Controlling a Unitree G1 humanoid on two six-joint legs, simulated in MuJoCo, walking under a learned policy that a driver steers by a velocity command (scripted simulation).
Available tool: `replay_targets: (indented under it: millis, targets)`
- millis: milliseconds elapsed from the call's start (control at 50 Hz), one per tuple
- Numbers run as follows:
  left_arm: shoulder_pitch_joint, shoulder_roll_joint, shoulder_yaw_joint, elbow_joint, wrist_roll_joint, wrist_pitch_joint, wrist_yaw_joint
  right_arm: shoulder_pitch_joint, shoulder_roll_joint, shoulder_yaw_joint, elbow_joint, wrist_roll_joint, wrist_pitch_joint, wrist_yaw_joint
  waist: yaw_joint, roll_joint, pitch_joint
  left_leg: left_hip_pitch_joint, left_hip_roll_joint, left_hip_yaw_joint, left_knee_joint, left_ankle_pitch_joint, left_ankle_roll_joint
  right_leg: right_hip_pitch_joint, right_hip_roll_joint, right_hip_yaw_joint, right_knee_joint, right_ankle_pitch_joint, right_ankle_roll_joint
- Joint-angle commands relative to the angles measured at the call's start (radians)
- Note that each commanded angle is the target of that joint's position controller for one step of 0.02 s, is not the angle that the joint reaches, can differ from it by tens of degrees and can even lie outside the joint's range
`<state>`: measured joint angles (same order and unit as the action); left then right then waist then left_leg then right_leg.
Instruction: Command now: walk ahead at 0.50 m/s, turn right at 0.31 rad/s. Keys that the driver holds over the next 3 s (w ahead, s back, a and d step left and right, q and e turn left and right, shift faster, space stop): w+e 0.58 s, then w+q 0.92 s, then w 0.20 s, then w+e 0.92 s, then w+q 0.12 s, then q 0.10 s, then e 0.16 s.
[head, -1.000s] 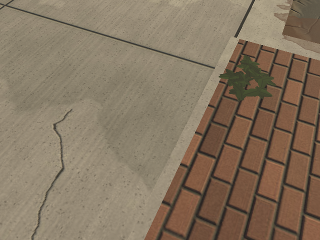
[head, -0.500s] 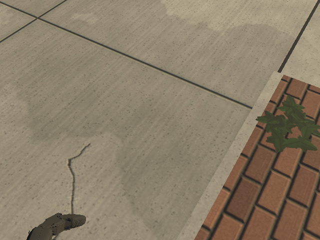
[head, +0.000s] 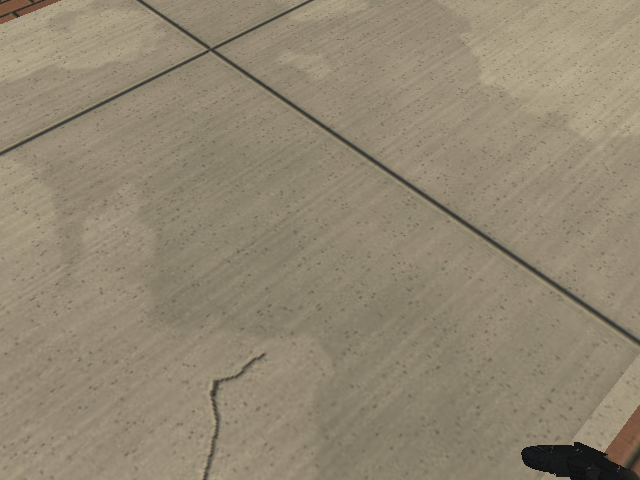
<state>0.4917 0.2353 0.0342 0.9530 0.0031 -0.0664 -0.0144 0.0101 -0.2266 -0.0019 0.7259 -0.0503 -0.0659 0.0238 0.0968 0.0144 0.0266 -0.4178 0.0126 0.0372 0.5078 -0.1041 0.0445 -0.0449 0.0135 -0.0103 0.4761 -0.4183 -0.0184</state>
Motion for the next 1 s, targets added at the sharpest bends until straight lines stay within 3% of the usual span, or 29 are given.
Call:
replay_targets:
  millis: [20, 40, 60, 80, 120, 180, 280, 380, 440, 480, 500, 520, 540, 560, 580, 600, 640, 680, 740, 820, 900, 960, 1000]
  targets:
    - [0.008, 0.072, 0.016, -0.121, -0.017, -0.009, 0.012, 0.427, -0.32, -0.098, 0.049, -0.006, -0.002, -0.035, -0.204, 0.255, -0.305, 0.687, 0.46, -0.645, -0.237, -0.255, 0.165, -0.567, 0.044, 0.004, 0.609, -0.127, -0.064]
    - [-0.032, 0.142, 0.037, -0.096, 0.005, 0.009, 0.018, 0.361, -0.226, -0.078, 0.042, 0.014, 0.005, -0.031, -0.181, 0.108, -0.178, 0.573, 0.409, -0.572, -0.245, -0.328, 0.156, -0.606, -0.021, 0.071, 0.685, -0.074, -0.077]
    - [-0.067, 0.118, 0.037, -0.097, 0.005, 0.012, 0.009, 0.286, -0.157, -0.06, 0.033, 0.021, 0.001, -0.028, -0.148, 0.08, -0.069, 0.46, 0.355, -0.438, -0.278, -0.282, 0.135, -0.607, -0.055, 0.077, 0.671, 0.009, -0.075]
    - [-0.082, 0.097, 0.036, -0.093, 0.005, 0.018, 0.002, 0.243, -0.118, -0.051, 0.031, 0.022, -0.005, -0.026, -0.125, 0.084, -0.027, 0.387, 0.308, -0.331, -0.312, -0.194, 0.109, -0.579, -0.078, 0.067, 0.643, 0.061, -0.067]
    - [-0.085, 0.083, 0.04, -0.087, 0.025, 0.041, -0.012, 0.232, -0.091, -0.044, 0.045, 0.026, -0.019, -0.032, -0.093, 0.106, 0.002, 0.316, 0.255, -0.194, -0.341, -0.049, 0.085, -0.542, -0.095, 0.054, 0.633, 0.113, -0.045]
    - [-0.157, 0.059, 0.041, -0.119, 0.026, 0.058, -0.028, 0.274, -0.105, -0.054, 0.076, 0.036, -0.043, -0.033, -0.081, 0.076, 0.006, 0.325, 0.254, -0.09, -0.364, 0.103, 0.099, -0.596, -0.102, 0.043, 0.634, 0.199, -0.027]
    - [-0.334, 0.04, 0.029, -0.186, 0.028, 0.061, -0.049, 0.325, -0.101, -0.057, 0.116, 0.03, -0.043, -0.034, -0.1, 0.065, 0.05, 0.342, 0.231, 0.059, -0.374, 0.183, 0.102, -0.658, -0.107, 0.008, 0.443, 0.366, -0.01]
    - [-0.482, 0.046, 0.015, -0.25, 0.034, 0.06, -0.066, 0.384, -0.149, -0.071, 0.152, 0.03, -0.035, -0.042, -0.132, 0.057, 0.078, 0.413, 0.258, 0.148, -0.346, 0.281, 0.083, -0.571, -0.081, -0.082, 0.211, 0.377, -0.058]
    - [-0.471, 0.067, 0.024, -0.259, 0.04, 0.061, -0.058, 0.399, -0.181, -0.079, 0.169, 0.027, -0.016, -0.049, -0.114, 0.071, 0.046, 0.504, 0.269, 0.2, -0.2, 0.63, 0.064, -0.486, -0.014, -0.138, 0.158, 0.243, -0.114]
    - [-0.321, 0.099, 0.043, -0.221, 0.041, 0.052, -0.044, 0.4, -0.213, -0.086, 0.172, 0.026, 0.005, -0.051, -0.048, 0.078, -0.054, 0.509, 0.265, 0.222, 0.075, 0.816, 0.056, -0.301, 0.066, -0.155, 0.117, 0.151, -0.164]
    - [-0.155, 0.134, 0.064, -0.167, 0.05, 0.043, -0.03, 0.391, -0.213, -0.085, 0.162, 0.028, 0.012, -0.049, 0.027, 0.03, -0.148, 0.396, 0.243, 0.24, 0.32, 0.68, 0.028, -0.071, 0.08, -0.118, 0.041, 0.179, -0.199]
    - [-0.058, 0.248, 0.097, -0.151, 0.058, 0.043, -0.012, 0.42, -0.135, -0.065, 0.114, 0.036, 0.009, -0.041, 0.038, -0.123, -0.263, 0.08, 0.179, 0.237, 0.653, 0.18, -0.016, 0.228, -0.17, 0.232, 0.003, 0.03, -0.281]
    - [-0.096, 0.33, 0.113, -0.179, 0.023, 0.052, -0.008, 0.38, -0.116, -0.065, 0.042, 0.036, -0.003, -0.025, -0.005, -0.252, -0.332, -0.241, -0.036, 0.082, 0.929, -0.461, -0.066, 0.369, -0.376, 0.777, -0.173, 0.092, -0.412]
    - [-0.096, 0.3, 0.108, -0.172, 0.009, 0.063, 0.0, 0.251, -0.167, -0.073, 0.021, 0.027, -0.01, -0.022, 0.029, -0.085, -0.23, -0.351, 0.024, -0.057, 0.935, -0.37, -0.056, 0.322, -0.344, 0.661, -0.203, 0.176, -0.381]
    - [-0.145, 0.25, 0.095, -0.162, 0.005, 0.061, 0.008, 0.237, -0.143, -0.063, 0.016, 0.039, -0.023, -0.019, -0.01, -0.052, -0.111, -0.347, 0.07, -0.057, 0.864, -0.269, -0.047, 0.188, -0.32, 0.517, -0.201, 0.28, -0.352]
    - [-0.196, 0.182, 0.076, -0.16, 0.007, 0.053, 0.012, 0.282, -0.129, -0.059, 0.048, 0.04, -0.026, -0.021, -0.068, 0.003, -0.051, -0.268, 0.109, -0.053, 0.753, -0.221, -0.04, 0.062, -0.268, 0.396, -0.215, 0.406, -0.295]
    - [-0.254, 0.112, 0.048, -0.16, 0.006, 0.029, 0.013, 0.357, -0.108, -0.053, 0.092, 0.011, 0.009, -0.016, -0.129, -0.011, -0.046, -0.118, 0.132, -0.052, 0.655, -0.197, -0.047, -0.069, -0.197, 0.249, -0.249, 0.544, -0.241]
    - [-0.218, 0.117, 0.045, -0.134, 0.004, 0.002, 0.006, 0.371, -0.098, -0.054, 0.106, 0.01, 0.035, -0.004, -0.136, -0.029, -0.049, -0.09, 0.123, -0.032, 0.622, -0.168, -0.048, -0.095, -0.178, 0.187, -0.278, 0.632, -0.23]
    - [-0.16, 0.141, 0.049, -0.102, 0.007, -0.013, 0.003, 0.268, -0.097, -0.057, 0.085, 0.023, 0.047, 0.005, -0.105, -0.044, 0.01, -0.197, 0.128, -0.034, 0.536, -0.052, -0.042, -0.068, -0.171, 0.126, -0.334, 0.606, -0.187]
    - [-0.119, 0.129, 0.038, -0.079, 0.012, -0.021, 0.008, 0.158, -0.094, -0.058, 0.063, 0.035, 0.043, 0.008, -0.066, -0.057, 0.05, -0.282, 0.079, -0.072, 0.393, 0.073, -0.026, 0.007, -0.166, 0.042, -0.361, 0.604, -0.13]
    - [-0.098, 0.11, 0.024, -0.053, 0.015, -0.029, 0.024, 0.069, -0.077, -0.047, 0.039, 0.028, 0.036, 0.017, -0.046, -0.06, 0.079, -0.277, 0.041, -0.019, 0.234, 0.141, -0.007, 0.082, -0.185, -0.034, -0.37, 0.69, -0.109]
    - [-0.062, 0.111, 0.016, -0.02, 0.019, -0.026, 0.04, 0.014, -0.06, -0.036, 0.012, 0.022, 0.032, 0.023, -0.036, -0.058, 0.089, -0.245, 0.012, 0.05, 0.125, 0.096, 0.024, 0.168, -0.208, -0.081, -0.32, 0.872, -0.098]
    - [-0.074, 0.141, 0.018, -0.012, 0.023, -0.023, 0.051, 0.058, -0.072, -0.041, 0.016, 0.023, 0.032, 0.019, -0.069, -0.09, 0.046, -0.149, -0.045, 0.101, 0.095, 0.001, 0.064, 0.214, -0.22, -0.113, -0.199, 1.195, -0.08]
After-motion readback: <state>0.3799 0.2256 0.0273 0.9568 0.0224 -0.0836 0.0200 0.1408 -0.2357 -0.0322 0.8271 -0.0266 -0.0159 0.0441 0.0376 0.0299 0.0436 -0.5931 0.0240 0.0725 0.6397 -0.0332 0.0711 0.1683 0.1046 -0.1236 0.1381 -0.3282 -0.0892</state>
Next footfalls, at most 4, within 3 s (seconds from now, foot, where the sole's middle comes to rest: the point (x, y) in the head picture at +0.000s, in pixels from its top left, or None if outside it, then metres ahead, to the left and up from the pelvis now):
0.50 right None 0.37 -0.15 -0.77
1.08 left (411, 376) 0.71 -0.11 -0.77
1.58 right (485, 276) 1.00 -0.29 -0.77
2.06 left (395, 209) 1.21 -0.06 -0.77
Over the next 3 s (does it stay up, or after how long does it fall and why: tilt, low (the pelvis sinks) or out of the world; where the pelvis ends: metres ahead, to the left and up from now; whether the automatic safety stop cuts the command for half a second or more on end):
stays up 1.51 -0.28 0.01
